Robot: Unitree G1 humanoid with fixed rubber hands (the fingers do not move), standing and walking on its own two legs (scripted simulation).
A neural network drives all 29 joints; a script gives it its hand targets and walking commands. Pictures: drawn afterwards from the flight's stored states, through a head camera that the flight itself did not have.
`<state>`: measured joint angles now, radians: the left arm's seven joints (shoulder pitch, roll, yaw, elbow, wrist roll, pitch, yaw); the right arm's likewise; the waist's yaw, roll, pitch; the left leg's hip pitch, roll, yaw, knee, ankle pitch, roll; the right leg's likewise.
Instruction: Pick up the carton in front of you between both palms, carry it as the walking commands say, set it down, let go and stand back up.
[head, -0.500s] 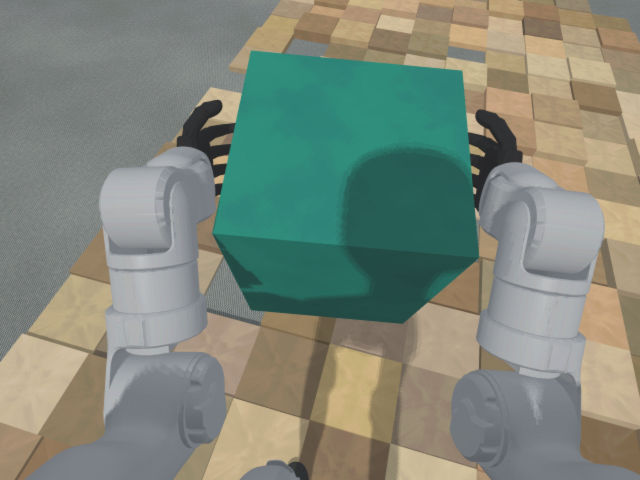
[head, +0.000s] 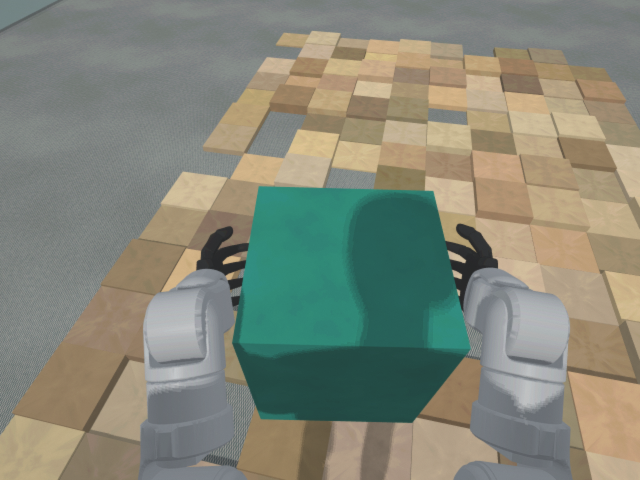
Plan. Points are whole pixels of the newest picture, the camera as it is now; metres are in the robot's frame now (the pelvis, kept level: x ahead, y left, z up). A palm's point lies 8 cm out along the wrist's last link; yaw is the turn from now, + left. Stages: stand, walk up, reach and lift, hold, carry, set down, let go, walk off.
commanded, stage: carry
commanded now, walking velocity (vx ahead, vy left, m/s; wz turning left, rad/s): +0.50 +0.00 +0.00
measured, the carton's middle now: (341, 313) +0.34 -0.01 +0.04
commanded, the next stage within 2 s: none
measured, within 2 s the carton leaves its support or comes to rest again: neither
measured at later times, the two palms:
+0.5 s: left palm (221, 157) +0.57 +0.18 +0.11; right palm (415, 163) +0.55 -0.12 +0.11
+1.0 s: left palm (279, 70) +0.91 +0.12 +0.09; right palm (416, 70) +0.92 -0.18 +0.09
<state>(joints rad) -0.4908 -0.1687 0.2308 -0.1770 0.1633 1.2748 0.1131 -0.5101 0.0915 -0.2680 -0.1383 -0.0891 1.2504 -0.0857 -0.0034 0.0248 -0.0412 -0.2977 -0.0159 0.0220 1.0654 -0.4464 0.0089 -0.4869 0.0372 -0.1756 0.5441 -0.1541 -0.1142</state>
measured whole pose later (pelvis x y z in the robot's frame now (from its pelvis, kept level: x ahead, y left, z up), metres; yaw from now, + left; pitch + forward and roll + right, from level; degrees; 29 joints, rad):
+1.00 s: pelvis +0.56 -0.03 -0.01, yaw +0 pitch +5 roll +3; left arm -0.63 -0.02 0.22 0.15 0.07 1.22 0.12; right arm -0.69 -0.01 -0.19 0.19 -0.04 1.22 -0.14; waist 0.01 0.00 -0.03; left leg -0.53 0.03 0.07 1.25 -0.45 0.01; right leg -0.36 -0.02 -0.13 0.51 -0.25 -0.09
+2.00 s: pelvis +1.19 -0.11 +0.00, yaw -2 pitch +6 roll +1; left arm -0.61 -0.03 0.21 0.01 0.03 1.20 0.15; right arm -0.65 0.03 -0.21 0.01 -0.08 1.21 -0.13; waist 0.07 0.02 0.00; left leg -0.72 0.04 0.07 0.85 -0.33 0.02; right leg -0.21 0.02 -0.08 0.43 -0.51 -0.07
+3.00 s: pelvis +1.86 -0.18 +0.01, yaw -2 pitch +6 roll -1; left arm -0.73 0.04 0.19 0.17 0.03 1.23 0.13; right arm -0.64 0.06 -0.23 0.08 -0.12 1.20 -0.12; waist -0.01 -0.04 -0.05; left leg -0.34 -0.06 -0.07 0.42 -0.44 0.29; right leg -0.49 0.03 -0.02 0.97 -0.43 -0.01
